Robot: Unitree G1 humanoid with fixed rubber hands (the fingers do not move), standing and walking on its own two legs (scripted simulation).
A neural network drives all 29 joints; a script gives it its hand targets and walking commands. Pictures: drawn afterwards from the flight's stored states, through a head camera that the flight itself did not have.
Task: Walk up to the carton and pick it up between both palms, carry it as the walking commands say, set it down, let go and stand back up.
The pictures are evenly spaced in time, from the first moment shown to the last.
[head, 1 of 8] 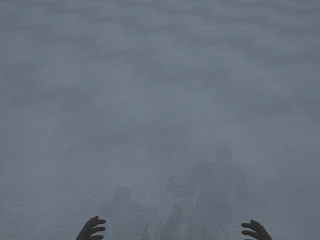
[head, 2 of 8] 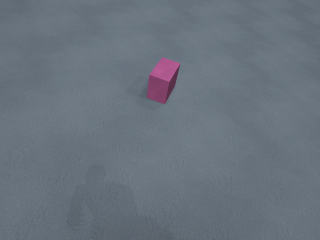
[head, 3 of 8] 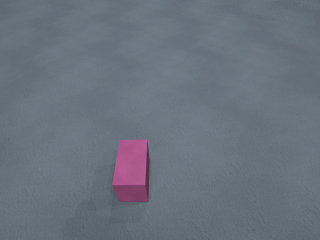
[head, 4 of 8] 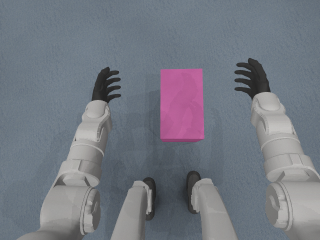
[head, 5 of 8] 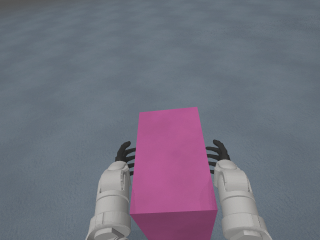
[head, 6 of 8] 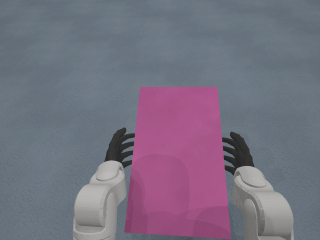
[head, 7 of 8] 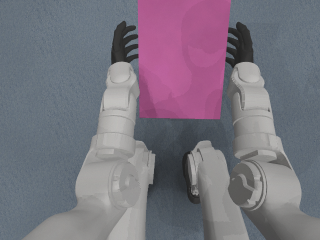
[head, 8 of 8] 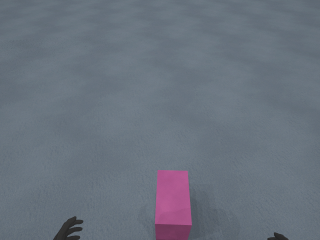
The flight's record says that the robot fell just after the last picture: no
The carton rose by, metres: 0.68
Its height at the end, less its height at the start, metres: +0.00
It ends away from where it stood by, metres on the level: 1.93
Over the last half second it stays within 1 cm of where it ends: yes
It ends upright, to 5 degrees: yes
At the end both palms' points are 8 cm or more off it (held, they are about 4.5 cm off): yes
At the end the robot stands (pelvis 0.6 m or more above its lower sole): yes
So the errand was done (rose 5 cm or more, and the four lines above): yes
